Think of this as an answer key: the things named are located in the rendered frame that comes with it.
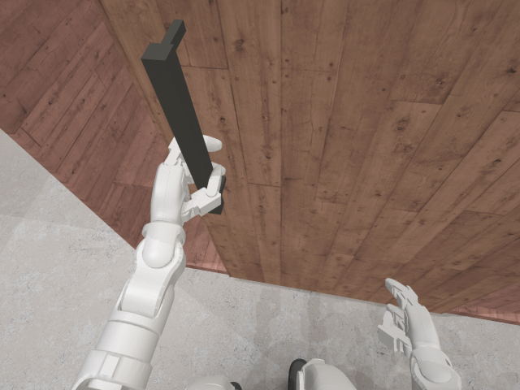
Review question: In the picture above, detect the robot left hand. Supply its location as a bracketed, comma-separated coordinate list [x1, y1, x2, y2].
[150, 135, 226, 227]

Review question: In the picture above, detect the wardrobe door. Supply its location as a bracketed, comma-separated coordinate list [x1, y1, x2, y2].
[465, 281, 520, 314]
[93, 0, 520, 314]

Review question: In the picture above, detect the robot left forearm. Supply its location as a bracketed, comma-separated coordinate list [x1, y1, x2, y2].
[69, 221, 186, 390]

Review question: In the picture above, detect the handle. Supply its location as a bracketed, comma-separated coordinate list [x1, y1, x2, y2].
[141, 19, 227, 215]

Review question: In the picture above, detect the robot right thigh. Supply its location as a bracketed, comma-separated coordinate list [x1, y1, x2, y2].
[297, 363, 357, 390]

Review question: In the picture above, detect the robot right hand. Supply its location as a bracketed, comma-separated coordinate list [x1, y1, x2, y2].
[378, 278, 441, 358]

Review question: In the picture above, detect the robot right forearm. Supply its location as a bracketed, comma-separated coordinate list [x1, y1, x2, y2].
[409, 347, 462, 390]

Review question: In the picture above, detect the right robot foot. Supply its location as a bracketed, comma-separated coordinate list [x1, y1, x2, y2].
[288, 358, 307, 390]

